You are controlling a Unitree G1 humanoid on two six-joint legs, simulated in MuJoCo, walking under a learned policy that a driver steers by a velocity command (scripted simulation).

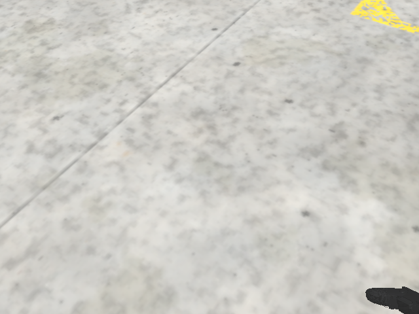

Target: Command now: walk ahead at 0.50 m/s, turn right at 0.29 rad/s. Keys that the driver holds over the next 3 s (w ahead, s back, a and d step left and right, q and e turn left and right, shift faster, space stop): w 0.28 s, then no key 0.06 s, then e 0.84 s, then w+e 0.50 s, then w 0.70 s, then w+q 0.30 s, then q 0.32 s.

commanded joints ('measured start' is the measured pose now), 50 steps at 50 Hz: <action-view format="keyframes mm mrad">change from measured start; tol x32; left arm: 1 37 154 43 -18 1 -2 6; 50 -174 112 46 -181 -5 80 23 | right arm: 1 -69 -114 -34 -85 4 -24 7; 6 399 -233 -89 30 0 -20 5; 50 197 -250 -84 -34 -58 89 -52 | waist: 1 -14 -158 8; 6 -153 263 -391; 15 -88 31 -12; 29 -93 -344 -316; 47 -105 -203 -152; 50 -76 266 -87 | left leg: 1 74 -13 17 -35 -75 44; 4 454 25 6 -47 -76 142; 6 964 344 -689 -206 -406 368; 11 495 188 -301 -329 -291 260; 18 428 116 1 -338 319 239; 27 522 107 111 48 343 128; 29 40 -132 126 675 -747 0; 31 -71 -68 -32 797 -684 4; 48 393 -36 -17 -124 -272 33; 50 419 343 -444 -280 -163 260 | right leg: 1 -6 -292 187 -37 316 -128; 4 -48 -203 118 280 549 -64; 7 -690 -58 59 948 -214 48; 26 -322 -97 -146 122 320 14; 29 279 -468 401 129 1075 -288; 45 -250 -219 317 -46 135 -134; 50 -577 69 -6 453 -281 51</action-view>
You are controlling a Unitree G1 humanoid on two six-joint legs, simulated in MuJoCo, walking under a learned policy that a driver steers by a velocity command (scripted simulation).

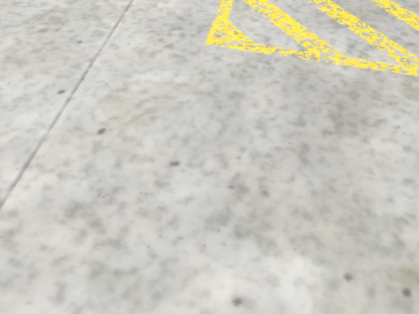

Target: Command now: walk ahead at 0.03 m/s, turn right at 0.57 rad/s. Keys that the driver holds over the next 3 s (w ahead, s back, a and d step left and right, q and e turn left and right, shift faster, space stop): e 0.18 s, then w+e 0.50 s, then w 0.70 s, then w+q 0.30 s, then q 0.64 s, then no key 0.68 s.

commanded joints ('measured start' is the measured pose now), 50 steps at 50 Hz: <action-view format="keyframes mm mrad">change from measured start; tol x32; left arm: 1 22 166 50 -86 13 -28 2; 50 126 73 -7 36 -4 -123 -20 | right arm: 1 13 -206 -60 -82 -39 -10 -8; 50 69 -89 -36 -30 8 -104 42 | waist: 1 -8 264 -71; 18 -19 186 -32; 22 89 -258 -86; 42 -83 -112 -104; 44 -61 375 -419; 50 -21 108 -34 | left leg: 1 147 427 -436 -291 178 271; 18 136 317 28 -279 -192 171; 23 -628 80 18 617 -317 11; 42 174 -1 88 -66 190 94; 44 774 390 -638 -179 -137 318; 50 246 245 -282 -369 34 248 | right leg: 1 -184 -42 -25 417 -299 35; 6 -200 -84 -113 597 -106 110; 19 328 -111 -317 -158 -12 -36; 22 627 -519 514 -380 -236 -347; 29 436 -323 109 -432 175 -219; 42 406 -276 35 -39 694 -98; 44 -116 -41 -31 608 -243 3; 50 -153 -245 -77 558 -41 -10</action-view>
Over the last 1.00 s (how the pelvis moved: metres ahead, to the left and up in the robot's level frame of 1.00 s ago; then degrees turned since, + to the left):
0.38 0.03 -0.01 -20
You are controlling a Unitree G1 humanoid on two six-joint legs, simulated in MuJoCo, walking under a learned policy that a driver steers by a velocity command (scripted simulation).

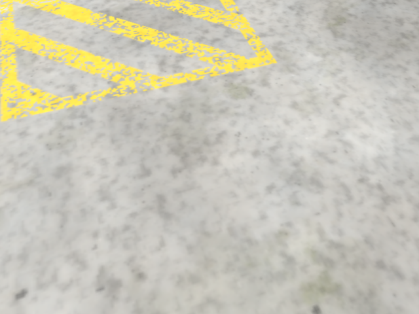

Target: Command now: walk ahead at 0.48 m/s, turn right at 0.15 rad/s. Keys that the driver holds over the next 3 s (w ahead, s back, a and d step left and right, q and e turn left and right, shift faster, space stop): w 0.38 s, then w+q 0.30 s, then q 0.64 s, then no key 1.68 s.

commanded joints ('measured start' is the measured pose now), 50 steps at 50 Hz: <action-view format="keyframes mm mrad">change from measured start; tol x32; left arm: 1 -1 81 24 -73 4 -19 -4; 50 -99 150 30 -51 29 8 19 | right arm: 1 32 -99 -22 -37 2 -16 -10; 50 -29 -156 -43 -180 17 76 -22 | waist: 1 -4 124 -55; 15 -64 104 19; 20 111 -213 -421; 37 63 10 60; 46 -81 171 -542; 50 2 43 -165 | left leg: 1 188 279 -356 -283 -8 187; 17 298 262 -93 -18 486 74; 21 -463 76 -166 843 -359 -25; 40 -281 85 18 150 154 -11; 43 58 -6 38 41 182 61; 45 635 427 -667 70 920 381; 50 145 254 -402 -108 429 246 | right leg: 1 -208 -103 26 -46 62 4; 17 119 1 -113 -709 302 -47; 20 786 -392 656 -861 6 -280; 27 229 -234 60 -1040 305 -170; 42 455 -226 -260 -643 1096 -57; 43 388 -181 -277 -446 1012 -21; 45 -204 112 -158 255 -321 114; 50 -202 -45 16 51 -79 87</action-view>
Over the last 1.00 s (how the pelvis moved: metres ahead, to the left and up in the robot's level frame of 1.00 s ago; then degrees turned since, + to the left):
0.29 -0.11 0.01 -30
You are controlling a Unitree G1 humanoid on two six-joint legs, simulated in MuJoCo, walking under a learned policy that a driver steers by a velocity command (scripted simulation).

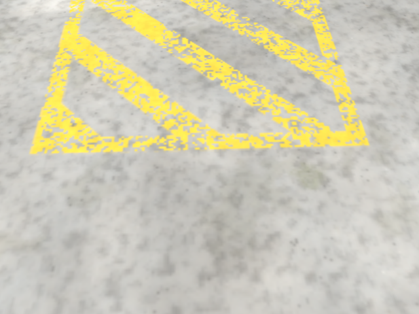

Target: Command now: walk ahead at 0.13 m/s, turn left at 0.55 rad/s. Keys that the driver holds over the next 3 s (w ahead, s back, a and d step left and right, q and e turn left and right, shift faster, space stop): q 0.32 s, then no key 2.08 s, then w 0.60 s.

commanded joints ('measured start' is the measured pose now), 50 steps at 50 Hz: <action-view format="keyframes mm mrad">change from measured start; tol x32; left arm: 1 63 120 34 -66 8 14 15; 50 20 62 19 78 10 30 13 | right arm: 1 25 -135 -42 -76 -8 3 -18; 50 64 -41 10 63 -21 13 -45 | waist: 1 26 38 -198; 16 23 174 -201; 19 -21 -284 -176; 50 18 35 -66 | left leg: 1 226 270 -348 -193 376 203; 16 212 170 -489 -76 74 74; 19 -104 -66 -164 388 -549 -94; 23 -130 -9 -175 668 -398 -177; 33 297 57 -4 -194 -58 -134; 35 486 251 -209 -133 275 -48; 50 213 150 -144 -149 -61 -49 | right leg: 1 -116 -43 53 -76 61 13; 16 136 25 60 -831 307 -4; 19 295 -391 499 -956 720 -309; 32 291 -203 171 -853 678 -242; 36 183 -55 8 -805 219 -29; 50 264 -54 8 -826 395 8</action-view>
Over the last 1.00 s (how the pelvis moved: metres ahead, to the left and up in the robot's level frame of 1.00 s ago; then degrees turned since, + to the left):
0.52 -0.02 -0.01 17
